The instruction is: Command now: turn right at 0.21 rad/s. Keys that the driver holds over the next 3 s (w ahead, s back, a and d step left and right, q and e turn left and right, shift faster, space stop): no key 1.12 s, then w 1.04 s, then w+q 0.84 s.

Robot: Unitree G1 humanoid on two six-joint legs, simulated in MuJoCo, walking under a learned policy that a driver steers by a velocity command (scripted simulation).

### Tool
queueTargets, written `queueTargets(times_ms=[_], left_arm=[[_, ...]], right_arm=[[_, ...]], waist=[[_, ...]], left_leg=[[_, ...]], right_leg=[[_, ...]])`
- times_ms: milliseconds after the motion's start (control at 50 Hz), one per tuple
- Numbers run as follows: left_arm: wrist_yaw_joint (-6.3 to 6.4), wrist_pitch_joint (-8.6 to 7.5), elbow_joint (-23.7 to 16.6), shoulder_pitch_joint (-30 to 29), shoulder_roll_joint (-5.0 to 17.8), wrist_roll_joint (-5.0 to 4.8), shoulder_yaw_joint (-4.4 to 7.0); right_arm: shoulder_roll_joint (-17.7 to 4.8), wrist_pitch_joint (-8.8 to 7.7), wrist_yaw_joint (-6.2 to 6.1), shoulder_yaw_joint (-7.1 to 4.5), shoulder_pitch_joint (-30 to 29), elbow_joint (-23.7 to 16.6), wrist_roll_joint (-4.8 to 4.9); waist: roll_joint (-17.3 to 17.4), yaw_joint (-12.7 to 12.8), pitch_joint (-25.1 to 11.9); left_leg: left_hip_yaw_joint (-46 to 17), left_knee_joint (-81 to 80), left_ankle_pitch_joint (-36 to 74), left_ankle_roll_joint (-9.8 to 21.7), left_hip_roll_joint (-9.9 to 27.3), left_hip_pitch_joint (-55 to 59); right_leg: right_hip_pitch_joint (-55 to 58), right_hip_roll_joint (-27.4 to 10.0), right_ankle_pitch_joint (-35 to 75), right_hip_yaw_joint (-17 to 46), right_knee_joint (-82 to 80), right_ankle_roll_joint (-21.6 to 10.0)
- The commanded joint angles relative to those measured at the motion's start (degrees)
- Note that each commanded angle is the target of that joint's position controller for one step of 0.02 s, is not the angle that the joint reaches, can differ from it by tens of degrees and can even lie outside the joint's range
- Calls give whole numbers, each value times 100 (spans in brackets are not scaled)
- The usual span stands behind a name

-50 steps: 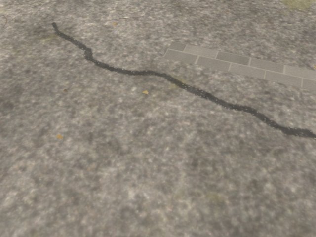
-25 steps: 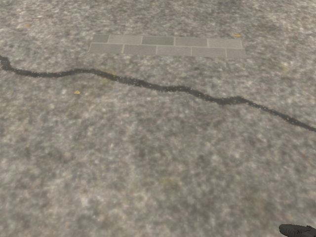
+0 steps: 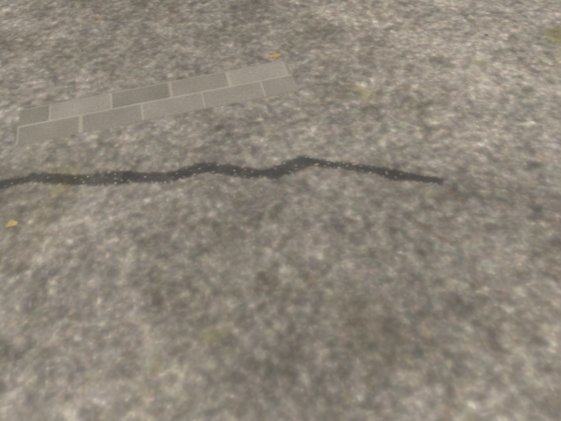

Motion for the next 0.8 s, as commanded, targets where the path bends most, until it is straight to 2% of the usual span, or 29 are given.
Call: queueTargets(times_ms=[20,40,80,120,160,180,200,220,240,260,280,300,320,360,420,600,800], left_arm=[[57,-144,-464,-339,911,-45,256],[75,-147,-462,-410,793,-35,209],[88,-163,-420,-406,612,-9,160],[90,-148,-360,-298,566,-16,158],[84,-122,-283,-173,588,-25,168],[78,-113,-257,-181,549,-49,152],[70,-108,-234,-256,461,-96,116],[51,-114,-143,-136,354,-130,78],[36,-159,-85,56,264,-81,66],[-4,-209,-88,236,263,-28,73],[3,-223,-96,203,292,-11,97],[26,-210,-111,-141,495,-13,158],[42,-188,-158,-291,459,-33,178],[34,-149,-142,-200,315,-42,157],[6,-185,-76,-107,206,-62,152],[38,-196,33,71,166,-72,178],[95,-192,107,111,115,-92,180]], right_arm=[[-504,-21,-68,-144,-261,-408,-29],[-438,-22,-68,-134,-118,-332,-30],[-267,-52,-67,-73,-12,-278,11],[-106,-92,-63,22,-233,-363,12],[-117,-121,-33,46,-283,-426,21],[-106,-134,-5,55,-206,-416,25],[-45,-154,30,74,-22,-361,11],[-9,-174,68,106,111,-336,-50],[-215,-194,76,80,202,-372,-165],[-579,-206,66,6,115,-460,-154],[-428,-216,100,-2,-80,-386,-71],[-135,-242,124,79,-255,-502,-91],[-50,-261,104,105,-250,-498,-120],[-41,-308,66,113,-114,-494,-78],[11,-324,29,126,50,-512,-63],[160,-325,65,157,69,-581,-58],[247,-336,59,163,179,-518,-44]], waist=[[-1112,65,-608],[-1032,-29,-661],[-1042,-35,-739],[-1090,132,-688],[-1136,231,-681],[-1126,200,-656],[-1052,57,-614],[-910,-12,-573],[-597,74,-617],[173,374,-551],[854,386,-526],[617,237,-283],[455,195,-264],[238,155,-130],[-83,107,-160],[-316,132,-283],[-200,145,-262]], left_leg=[[-318,919,377,-84,35,-588],[-263,950,616,-89,-24,-335],[-256,361,857,-58,-12,-70],[-224,-514,725,5,-37,163],[-190,-1195,516,30,-101,418],[-168,-1650,656,57,-137,639],[-114,-2376,1259,123,-187,1071],[-169,-2998,1983,211,-188,1511],[-585,-2978,2744,335,123,1946],[-705,-2742,3170,550,395,2031],[-764,-2902,1785,751,331,1261],[-680,-3050,1256,656,178,876],[-587,-3046,1123,543,117,784],[-462,-2919,1222,459,16,854],[-406,-2751,1400,460,-38,1029],[-392,-2639,1643,494,-83,1028],[-367,-2613,1735,467,-126,957]], right_leg=[[628,-1349,2096,1396,-1369,-958],[446,-1229,2217,1201,-1362,-935],[472,-1089,2031,1011,-1325,-892],[589,-1076,1743,1064,-1278,-926],[735,-1157,1446,1296,-1231,-1049],[712,-1146,1196,1368,-1204,-1050],[546,-1062,887,1350,-1146,-951],[350,-924,600,1292,-1121,-751],[75,-680,151,1165,-942,-450],[-220,-350,-280,851,-802,-213],[246,-90,-228,421,-732,25],[449,-90,-61,407,-586,86],[505,-98,15,408,-533,52],[387,-146,102,512,-595,-28],[278,-176,125,552,-631,-70],[480,-191,616,529,-462,20],[607,-205,867,531,-379,22]])
Next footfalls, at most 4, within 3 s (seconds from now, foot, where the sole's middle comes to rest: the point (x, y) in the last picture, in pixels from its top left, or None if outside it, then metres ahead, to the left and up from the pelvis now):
0.24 left None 0.03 0.14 -0.77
1.78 left None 0.40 0.15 -0.77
2.34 right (341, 336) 0.68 -0.09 -0.77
2.84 left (219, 269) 0.90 0.22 -0.77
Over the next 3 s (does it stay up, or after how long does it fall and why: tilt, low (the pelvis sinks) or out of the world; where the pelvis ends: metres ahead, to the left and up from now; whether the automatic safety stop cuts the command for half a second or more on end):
stays up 0.83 0.13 0.00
